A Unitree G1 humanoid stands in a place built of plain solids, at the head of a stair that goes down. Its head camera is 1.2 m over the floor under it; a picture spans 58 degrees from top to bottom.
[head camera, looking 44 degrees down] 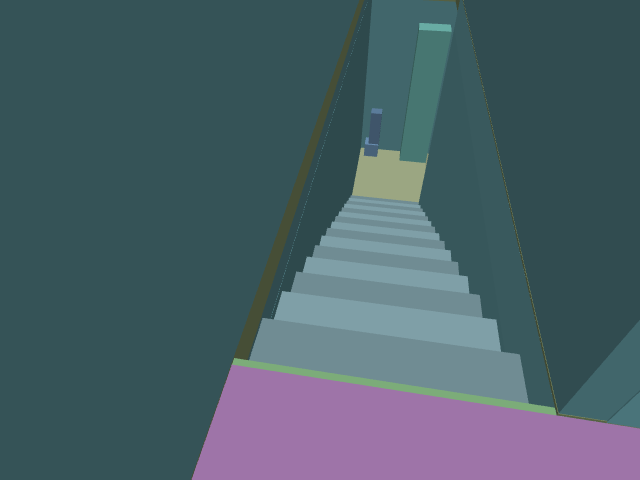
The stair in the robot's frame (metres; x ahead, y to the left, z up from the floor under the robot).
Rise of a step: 0.17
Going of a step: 0.28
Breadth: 0.95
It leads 10 degrees to the right of straight ahead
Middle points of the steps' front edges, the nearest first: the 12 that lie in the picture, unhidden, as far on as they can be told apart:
0.64 -0.20 0.00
0.91 -0.25 -0.17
1.19 -0.29 -0.35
1.46 -0.34 -0.52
1.74 -0.39 -0.69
2.02 -0.44 -0.87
2.29 -0.48 -1.04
2.57 -0.53 -1.21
2.84 -0.58 -1.39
3.12 -0.62 -1.56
3.40 -0.67 -1.73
3.67 -0.72 -1.91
